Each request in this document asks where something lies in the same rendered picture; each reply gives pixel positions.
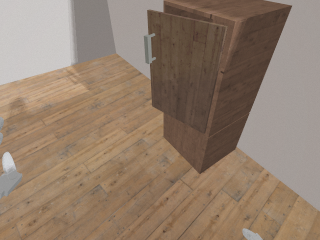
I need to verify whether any cupboard door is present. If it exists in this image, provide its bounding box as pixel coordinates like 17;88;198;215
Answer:
147;9;228;134

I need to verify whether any left robot hand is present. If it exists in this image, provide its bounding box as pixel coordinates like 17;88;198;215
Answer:
0;117;23;199

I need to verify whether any right robot hand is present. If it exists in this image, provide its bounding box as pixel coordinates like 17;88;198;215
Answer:
242;228;263;240

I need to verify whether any handle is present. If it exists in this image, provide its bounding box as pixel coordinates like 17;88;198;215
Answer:
144;33;156;64

